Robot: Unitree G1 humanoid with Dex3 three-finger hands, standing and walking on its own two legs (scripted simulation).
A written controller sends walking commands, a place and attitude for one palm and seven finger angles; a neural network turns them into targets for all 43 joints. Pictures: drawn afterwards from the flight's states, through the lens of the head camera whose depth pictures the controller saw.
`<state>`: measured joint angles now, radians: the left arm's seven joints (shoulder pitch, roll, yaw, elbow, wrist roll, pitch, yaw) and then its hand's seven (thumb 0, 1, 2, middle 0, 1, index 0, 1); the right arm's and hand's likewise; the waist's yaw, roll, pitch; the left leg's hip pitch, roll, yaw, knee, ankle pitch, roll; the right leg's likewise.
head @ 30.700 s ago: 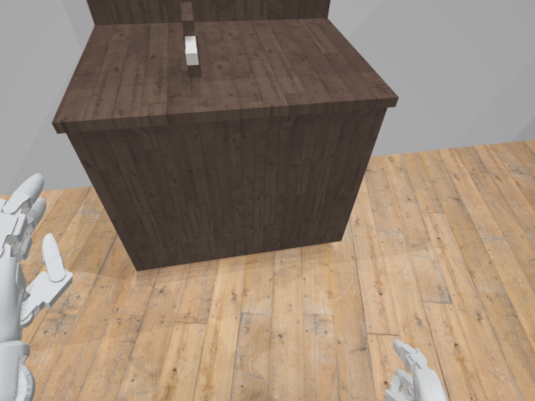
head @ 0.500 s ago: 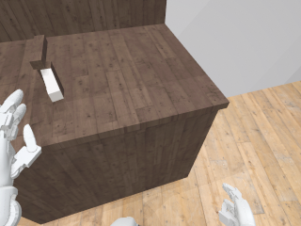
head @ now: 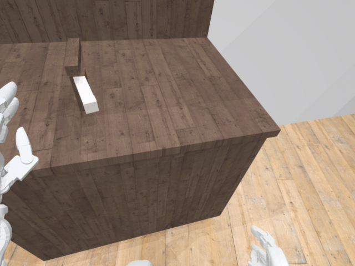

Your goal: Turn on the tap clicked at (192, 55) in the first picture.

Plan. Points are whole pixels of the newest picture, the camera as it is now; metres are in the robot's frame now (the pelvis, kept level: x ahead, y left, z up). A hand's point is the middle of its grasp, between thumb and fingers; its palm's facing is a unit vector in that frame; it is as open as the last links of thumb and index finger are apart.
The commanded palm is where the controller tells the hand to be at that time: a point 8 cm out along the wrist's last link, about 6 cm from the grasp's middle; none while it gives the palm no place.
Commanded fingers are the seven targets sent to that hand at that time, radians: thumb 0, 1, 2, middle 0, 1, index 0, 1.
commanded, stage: come to a stop and stand still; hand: left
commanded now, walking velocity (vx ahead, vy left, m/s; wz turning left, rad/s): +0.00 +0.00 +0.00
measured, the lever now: (90, 104) +0.40 +0.25 +0.14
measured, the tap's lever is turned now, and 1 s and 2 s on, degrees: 13 13 13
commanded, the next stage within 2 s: look again from close up in 0.90 s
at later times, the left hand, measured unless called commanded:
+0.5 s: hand out of the picture +0.16 +0.28 +0.18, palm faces +0.42 -0.82 -0.38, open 7.4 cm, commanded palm +0.11 +0.31 +0.18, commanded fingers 0.00 0.90 0.90 -0.20 -0.30 -0.20 -0.30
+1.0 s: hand out of the picture +0.18 +0.31 +0.17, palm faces +0.35 -0.84 -0.42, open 7.4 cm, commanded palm +0.13 +0.34 +0.18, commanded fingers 0.00 0.90 0.90 -0.20 -0.30 -0.20 -0.30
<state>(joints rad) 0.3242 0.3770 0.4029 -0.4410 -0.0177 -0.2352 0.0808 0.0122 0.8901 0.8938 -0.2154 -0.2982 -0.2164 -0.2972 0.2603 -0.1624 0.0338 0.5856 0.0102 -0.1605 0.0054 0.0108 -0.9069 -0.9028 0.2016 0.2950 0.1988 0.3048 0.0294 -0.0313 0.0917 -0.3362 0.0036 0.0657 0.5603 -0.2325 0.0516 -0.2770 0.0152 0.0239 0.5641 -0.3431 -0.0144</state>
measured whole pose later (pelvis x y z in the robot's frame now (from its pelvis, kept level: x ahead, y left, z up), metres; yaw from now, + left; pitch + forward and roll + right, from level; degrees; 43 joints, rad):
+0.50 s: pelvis -0.05 +0.03 +0.00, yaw +0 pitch -3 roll -1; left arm 0.41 0.37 0.39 -0.53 -0.04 -0.17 0.09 0.01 0.89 0.89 -0.21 -0.30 -0.21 -0.30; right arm 0.21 -0.17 0.03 0.58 0.00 -0.10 0.02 0.01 -0.91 -0.90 0.20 0.30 0.20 0.30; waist 0.04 -0.02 0.08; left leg -0.51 -0.02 0.09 0.81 -0.30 -0.02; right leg -0.21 0.07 -0.07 0.53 -0.25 -0.09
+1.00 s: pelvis -0.04 +0.07 +0.01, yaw -3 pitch +0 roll -1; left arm 0.47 0.38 0.39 -0.49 -0.06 -0.18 0.11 0.01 0.89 0.89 -0.21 -0.30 -0.21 -0.30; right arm 0.23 -0.15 0.04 0.59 0.01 -0.12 -0.01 0.01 -0.91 -0.90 0.20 0.30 0.20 0.30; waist 0.02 -0.01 0.05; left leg -0.24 0.03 0.03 0.48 -0.24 0.00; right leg -0.23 0.04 -0.01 0.45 -0.22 -0.02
